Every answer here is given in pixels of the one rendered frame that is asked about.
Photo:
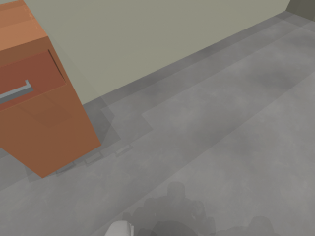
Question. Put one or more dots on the robot left thigh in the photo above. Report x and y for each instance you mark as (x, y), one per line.
(120, 228)

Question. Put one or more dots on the handle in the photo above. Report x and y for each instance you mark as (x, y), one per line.
(17, 92)

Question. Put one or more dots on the cabinet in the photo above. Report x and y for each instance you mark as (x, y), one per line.
(50, 130)

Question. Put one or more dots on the drawer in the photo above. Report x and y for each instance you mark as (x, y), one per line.
(39, 69)

